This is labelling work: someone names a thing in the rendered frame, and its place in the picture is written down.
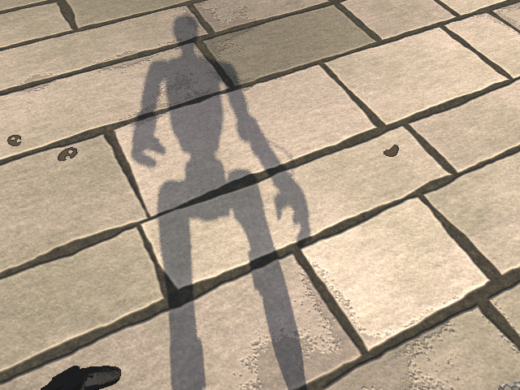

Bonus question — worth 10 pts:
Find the left robot hand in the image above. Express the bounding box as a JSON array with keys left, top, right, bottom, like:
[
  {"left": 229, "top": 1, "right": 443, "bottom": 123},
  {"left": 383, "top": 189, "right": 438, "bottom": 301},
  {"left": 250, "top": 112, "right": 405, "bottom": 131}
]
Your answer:
[{"left": 41, "top": 366, "right": 121, "bottom": 390}]

